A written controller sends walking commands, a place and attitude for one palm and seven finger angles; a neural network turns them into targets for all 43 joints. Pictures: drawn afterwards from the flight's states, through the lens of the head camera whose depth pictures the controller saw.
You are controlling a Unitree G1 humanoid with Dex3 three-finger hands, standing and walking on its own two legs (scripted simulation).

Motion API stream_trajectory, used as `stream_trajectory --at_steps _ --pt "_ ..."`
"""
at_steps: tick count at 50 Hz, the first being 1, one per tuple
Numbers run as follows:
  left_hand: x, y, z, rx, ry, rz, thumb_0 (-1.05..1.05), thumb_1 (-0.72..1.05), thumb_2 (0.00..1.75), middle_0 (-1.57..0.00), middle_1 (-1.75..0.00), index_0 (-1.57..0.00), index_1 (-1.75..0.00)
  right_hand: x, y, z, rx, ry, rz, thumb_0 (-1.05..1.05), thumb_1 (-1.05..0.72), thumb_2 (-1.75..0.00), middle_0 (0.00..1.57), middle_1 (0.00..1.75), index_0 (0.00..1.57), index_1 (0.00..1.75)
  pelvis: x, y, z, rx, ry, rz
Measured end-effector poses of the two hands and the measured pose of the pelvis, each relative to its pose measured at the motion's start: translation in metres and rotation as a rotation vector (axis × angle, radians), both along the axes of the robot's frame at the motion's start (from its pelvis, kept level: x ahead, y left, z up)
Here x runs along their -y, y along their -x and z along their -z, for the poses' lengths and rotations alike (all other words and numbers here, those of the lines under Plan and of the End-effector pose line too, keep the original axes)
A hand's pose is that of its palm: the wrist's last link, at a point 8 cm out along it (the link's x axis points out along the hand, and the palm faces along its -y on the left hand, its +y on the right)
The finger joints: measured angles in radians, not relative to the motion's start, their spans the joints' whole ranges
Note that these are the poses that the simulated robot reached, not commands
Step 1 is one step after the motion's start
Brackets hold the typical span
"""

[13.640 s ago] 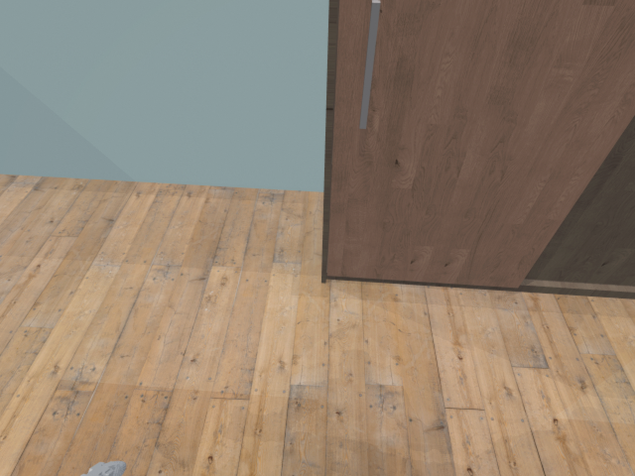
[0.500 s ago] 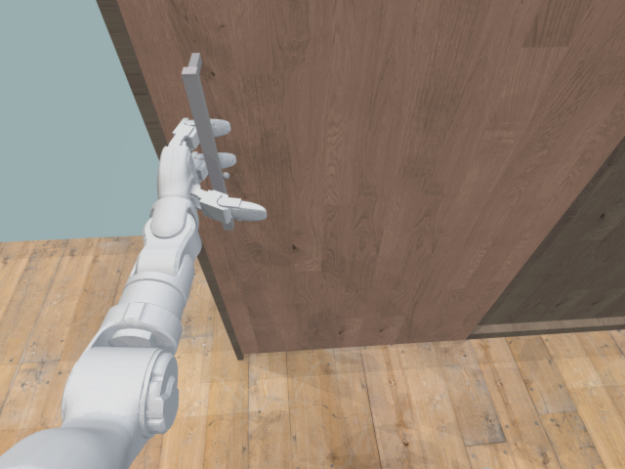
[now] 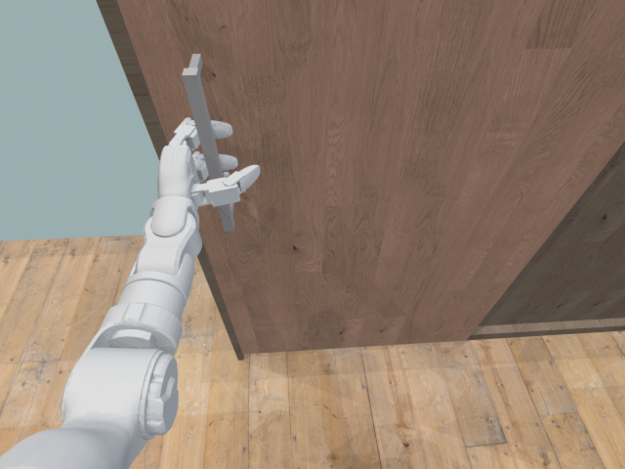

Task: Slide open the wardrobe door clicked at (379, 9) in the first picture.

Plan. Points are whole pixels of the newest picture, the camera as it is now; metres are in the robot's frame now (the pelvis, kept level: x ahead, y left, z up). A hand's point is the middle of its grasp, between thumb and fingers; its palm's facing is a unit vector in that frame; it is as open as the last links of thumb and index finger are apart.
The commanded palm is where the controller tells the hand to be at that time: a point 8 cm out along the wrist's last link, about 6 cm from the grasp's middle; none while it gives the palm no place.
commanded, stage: grip the handle and tug to test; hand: left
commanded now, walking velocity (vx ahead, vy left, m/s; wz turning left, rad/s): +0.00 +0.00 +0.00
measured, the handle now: (215, 156) +0.52 +0.14 +0.12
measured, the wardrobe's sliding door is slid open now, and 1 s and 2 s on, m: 0.00 0.00 0.03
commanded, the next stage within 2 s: tug the door sideways, standing still in 0.94 s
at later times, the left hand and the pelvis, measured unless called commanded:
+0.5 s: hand (227, 173) +0.46 +0.11 +0.13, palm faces +0.06 -1.00 -0.01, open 5.4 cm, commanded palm +0.43 +0.16 +0.13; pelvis +0.00 +0.00 +0.00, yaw +0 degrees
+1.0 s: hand (228, 176) +0.46 +0.11 +0.13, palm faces +0.05 -1.00 -0.01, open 5.7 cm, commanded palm +0.40 +0.16 +0.13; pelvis +0.03 +0.00 +0.01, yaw -2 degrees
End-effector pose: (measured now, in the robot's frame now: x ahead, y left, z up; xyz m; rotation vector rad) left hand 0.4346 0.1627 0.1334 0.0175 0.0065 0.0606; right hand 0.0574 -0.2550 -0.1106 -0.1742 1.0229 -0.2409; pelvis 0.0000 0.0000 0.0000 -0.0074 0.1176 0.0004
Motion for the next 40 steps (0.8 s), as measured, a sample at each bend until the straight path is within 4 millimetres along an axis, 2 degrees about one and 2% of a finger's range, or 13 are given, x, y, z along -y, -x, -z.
stream_trajectory --at_steps 9,13,31,40 --pt "-0.0006 -0.0026 0.0 -0.001 0.003 0.001 0.0 0.64 0.79 -0.38 -1.34 -0.39 -1.34 0.0023 0.0011 -0.0007 0.0 0.003 0.006 0.01 -0.9 -0.9 0.2 0.3 0.2 0.3 0.0014 -0.0007 -0.0001 -0.003 0.0 0.003" --pt "-0.0006 -0.0035 0.0001 -0.001 0.004 0.003 0.01 0.76 0.84 -0.39 -1.35 -0.4 -1.36 0.0032 0.0015 -0.001 0.0 0.004 0.009 0.01 -0.9 -0.9 0.2 0.3 0.2 0.3 0.0016 -0.0011 -0.0002 -0.005 -0.001 0.006" --pt "0.0008 -0.0033 0.0003 0.0 0.007 0.001 0.0 0.77 0.85 -0.38 -1.36 -0.38 -1.37 0.0026 0.0006 -0.0013 0.001 0.003 0.007 0.01 -0.9 -0.9 0.2 0.3 0.2 0.3 0.0013 0.0 0.0003 -0.007 0.0 0.005" --pt "0.0024 -0.0018 0.0004 0.003 0.001 -0.005 0.0 0.8 0.82 -0.35 -1.36 -0.34 -1.39 -0.0006 -0.0042 -0.0015 0.009 -0.015 0.019 0.01 -0.9 -0.9 0.2 0.3 0.2 0.3 0.0001 -0.0073 -0.0012 -0.007 0.0 0.015"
